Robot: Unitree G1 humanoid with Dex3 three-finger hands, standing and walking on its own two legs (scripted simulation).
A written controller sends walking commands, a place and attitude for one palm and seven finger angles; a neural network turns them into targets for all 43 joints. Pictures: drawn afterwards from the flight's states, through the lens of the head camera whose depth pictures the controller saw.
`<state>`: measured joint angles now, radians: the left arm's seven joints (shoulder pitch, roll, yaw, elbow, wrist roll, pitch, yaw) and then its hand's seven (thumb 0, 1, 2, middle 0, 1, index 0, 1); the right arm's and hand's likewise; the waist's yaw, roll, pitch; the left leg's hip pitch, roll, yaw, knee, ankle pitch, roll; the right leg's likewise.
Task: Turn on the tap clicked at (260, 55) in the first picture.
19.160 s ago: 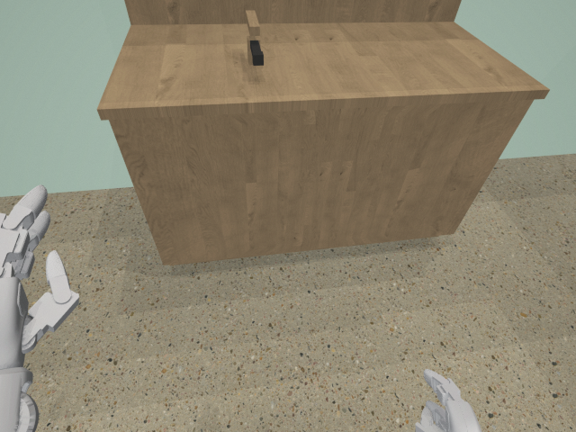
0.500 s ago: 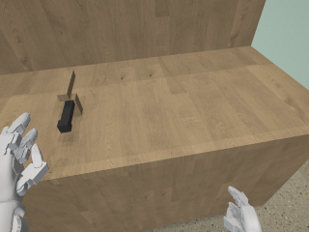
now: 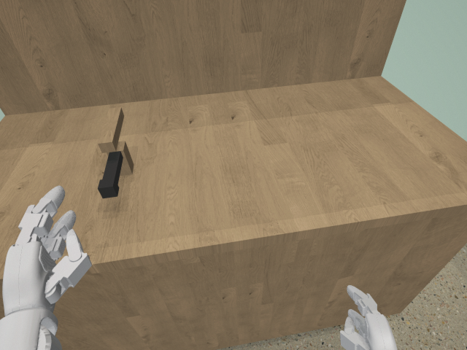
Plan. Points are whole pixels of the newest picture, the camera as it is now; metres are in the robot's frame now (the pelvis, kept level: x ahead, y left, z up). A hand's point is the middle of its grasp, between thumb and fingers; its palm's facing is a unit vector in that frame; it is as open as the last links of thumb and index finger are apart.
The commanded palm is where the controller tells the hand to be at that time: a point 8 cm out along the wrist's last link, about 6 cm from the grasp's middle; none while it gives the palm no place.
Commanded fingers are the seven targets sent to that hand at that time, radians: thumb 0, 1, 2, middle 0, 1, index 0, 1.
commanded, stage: turn the palm inward beside the body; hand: left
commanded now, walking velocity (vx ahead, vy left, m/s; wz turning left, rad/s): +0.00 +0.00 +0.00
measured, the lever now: (108, 188) +0.36 +0.30 +0.09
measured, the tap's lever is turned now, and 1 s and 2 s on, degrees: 0 0 0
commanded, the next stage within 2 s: reach beside the lever's end, fingers flat in 0.44 s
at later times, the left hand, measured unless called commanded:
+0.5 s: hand (102, 265) +0.18 +0.20 +0.15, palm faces +0.48 -0.86 -0.14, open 7.4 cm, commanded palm +0.12 +0.25 +0.16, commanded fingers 0.00 0.90 0.90 -0.20 -0.30 -0.20 -0.30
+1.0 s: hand (97, 251) +0.20 +0.22 +0.14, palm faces +0.49 -0.86 -0.13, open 7.4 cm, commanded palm +0.16 +0.27 +0.14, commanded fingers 0.00 0.90 0.90 -0.20 -0.29 -0.20 -0.29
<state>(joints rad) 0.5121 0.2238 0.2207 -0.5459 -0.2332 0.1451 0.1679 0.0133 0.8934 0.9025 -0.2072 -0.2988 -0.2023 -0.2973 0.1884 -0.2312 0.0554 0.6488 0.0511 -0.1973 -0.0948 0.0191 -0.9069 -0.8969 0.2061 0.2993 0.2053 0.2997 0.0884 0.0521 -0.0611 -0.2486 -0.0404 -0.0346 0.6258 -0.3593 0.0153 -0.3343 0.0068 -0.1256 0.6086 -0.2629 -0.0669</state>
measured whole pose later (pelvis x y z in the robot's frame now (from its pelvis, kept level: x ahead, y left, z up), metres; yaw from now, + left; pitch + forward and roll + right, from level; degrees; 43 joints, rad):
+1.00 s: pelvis +0.01 -0.02 +0.00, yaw +1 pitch +0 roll +0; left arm 0.45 0.23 0.24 -0.44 -0.25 0.10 0.17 0.01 0.89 0.90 -0.21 -0.30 -0.20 -0.30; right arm 0.18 -0.24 0.04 0.67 0.06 -0.21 -0.10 0.02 -0.91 -0.90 0.21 0.30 0.20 0.30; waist 0.08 0.06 -0.05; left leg -0.27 -0.02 -0.06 0.63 -0.37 -0.01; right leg -0.35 0.02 -0.15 0.61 -0.28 -0.09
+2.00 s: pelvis +0.00 -0.01 +0.00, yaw -1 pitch +2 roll +0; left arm 0.04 0.30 0.41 0.10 -0.24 0.01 0.11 0.01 0.89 0.90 -0.17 -0.19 -0.16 -0.19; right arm 0.16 -0.25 0.03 0.71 0.06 -0.16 -0.12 0.02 -0.91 -0.90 0.21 0.30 0.21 0.30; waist 0.05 0.04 -0.03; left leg -0.29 -0.03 -0.02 0.60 -0.34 0.01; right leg -0.38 0.02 -0.11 0.57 -0.24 -0.08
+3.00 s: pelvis +0.01 +0.01 +0.00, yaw -1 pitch +5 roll +0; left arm -0.07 0.31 0.41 0.29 -0.21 -0.07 0.07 0.01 0.90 0.90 -0.16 -0.15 -0.15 -0.15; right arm 0.18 -0.25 0.02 0.69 0.05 -0.12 -0.12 0.02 -0.91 -0.90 0.21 0.30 0.21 0.30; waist 0.04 0.04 -0.05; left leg -0.34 -0.04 -0.01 0.61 -0.35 0.03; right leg -0.42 0.01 -0.10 0.58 -0.24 -0.05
